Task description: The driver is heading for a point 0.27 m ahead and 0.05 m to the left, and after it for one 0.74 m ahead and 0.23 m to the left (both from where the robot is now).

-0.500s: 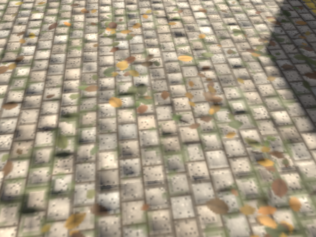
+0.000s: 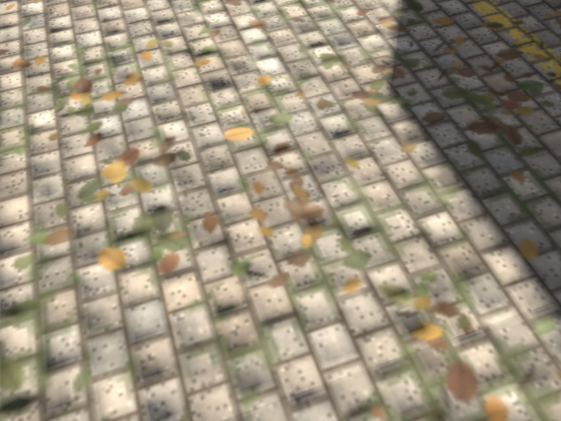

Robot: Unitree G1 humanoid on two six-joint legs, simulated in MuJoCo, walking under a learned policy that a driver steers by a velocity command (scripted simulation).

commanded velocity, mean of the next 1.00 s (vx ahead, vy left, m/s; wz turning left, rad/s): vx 0.15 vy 0.00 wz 0.39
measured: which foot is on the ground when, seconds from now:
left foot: up 0.00-0.24, down 0.26-0.74, up 0.76-1.00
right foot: down 0.00-0.28, up 0.30-0.72, down 0.74-1.00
